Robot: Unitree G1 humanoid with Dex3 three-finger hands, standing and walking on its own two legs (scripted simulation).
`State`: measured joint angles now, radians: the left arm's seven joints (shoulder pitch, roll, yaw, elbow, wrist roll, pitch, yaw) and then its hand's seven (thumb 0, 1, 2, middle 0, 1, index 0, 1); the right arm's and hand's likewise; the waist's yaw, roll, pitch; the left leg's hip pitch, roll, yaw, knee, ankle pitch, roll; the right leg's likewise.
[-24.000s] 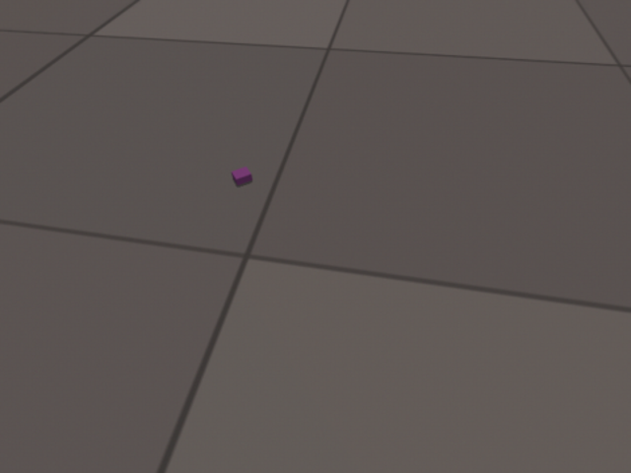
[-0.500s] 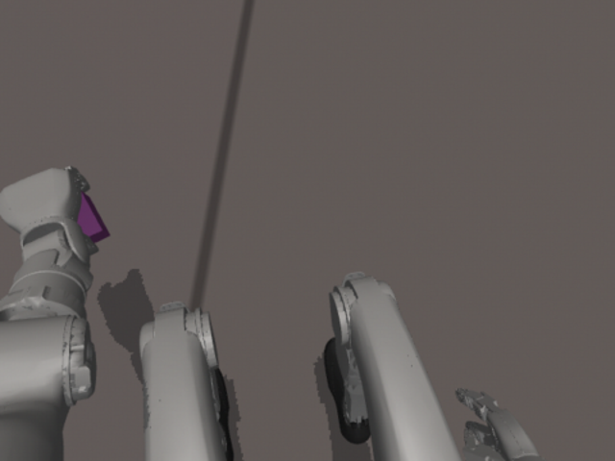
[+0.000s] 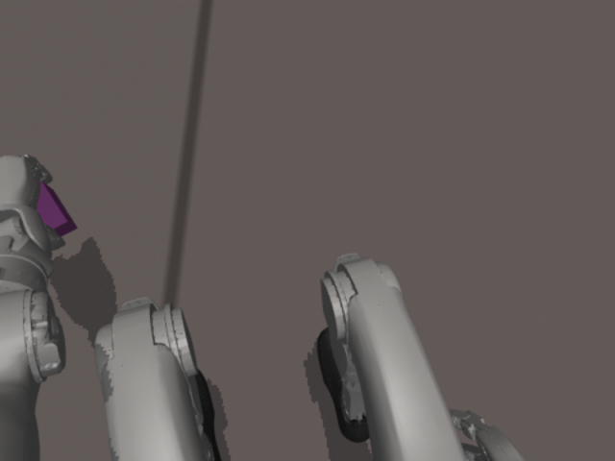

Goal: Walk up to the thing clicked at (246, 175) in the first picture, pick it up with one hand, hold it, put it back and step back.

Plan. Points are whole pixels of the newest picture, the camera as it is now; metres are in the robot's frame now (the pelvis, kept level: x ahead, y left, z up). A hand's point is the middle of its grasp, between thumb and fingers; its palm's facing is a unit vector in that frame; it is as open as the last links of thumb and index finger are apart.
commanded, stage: crouch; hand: left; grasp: from above
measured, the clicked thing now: (31, 219) +0.46 +0.31 -0.19
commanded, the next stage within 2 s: lower in 0.16 s
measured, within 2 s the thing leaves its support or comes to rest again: rests again in 1.74 s
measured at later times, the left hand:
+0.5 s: hand (45, 221) +0.46 +0.30 -0.21, palm faces -0.42 -0.20 -0.89, open 9.5 cm
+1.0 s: hand (62, 222) +0.47 +0.30 -0.25, palm faces -0.41 -0.21 -0.89, open 9.5 cm
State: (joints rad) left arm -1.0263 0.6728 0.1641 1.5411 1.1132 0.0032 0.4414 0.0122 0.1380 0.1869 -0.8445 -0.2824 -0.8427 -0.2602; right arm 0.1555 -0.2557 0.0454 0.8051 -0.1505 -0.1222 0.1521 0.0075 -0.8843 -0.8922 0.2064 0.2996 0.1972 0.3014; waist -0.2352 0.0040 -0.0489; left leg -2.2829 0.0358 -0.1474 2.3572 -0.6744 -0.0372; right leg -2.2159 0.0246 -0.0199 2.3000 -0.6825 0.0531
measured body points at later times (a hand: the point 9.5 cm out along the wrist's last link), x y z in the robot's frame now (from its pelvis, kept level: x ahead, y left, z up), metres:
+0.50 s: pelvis +0.00 +0.00 -0.03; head +0.26 +0.06 +0.34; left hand +0.48 +0.31 -0.16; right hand +0.04 -0.27 -0.13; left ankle +0.08 +0.14 -0.31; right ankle +0.10 -0.13 -0.31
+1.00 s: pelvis +0.01 +0.01 -0.04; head +0.28 +0.08 +0.31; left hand +0.49 +0.30 -0.20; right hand +0.03 -0.25 -0.13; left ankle +0.08 +0.14 -0.31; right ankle +0.10 -0.13 -0.31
